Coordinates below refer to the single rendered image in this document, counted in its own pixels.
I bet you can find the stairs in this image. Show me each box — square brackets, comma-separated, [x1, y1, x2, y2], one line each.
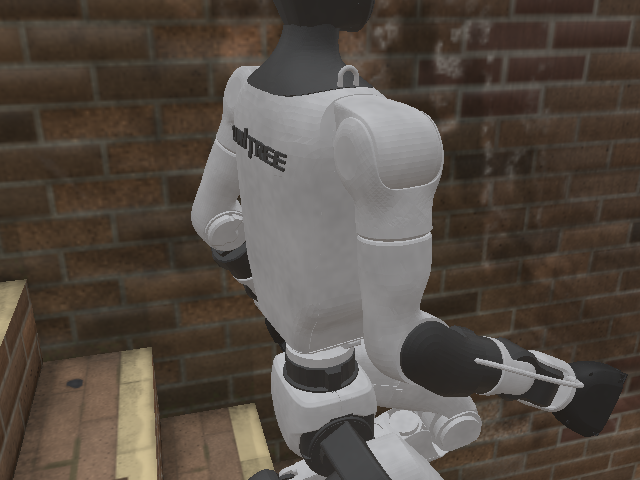
[0, 279, 304, 480]

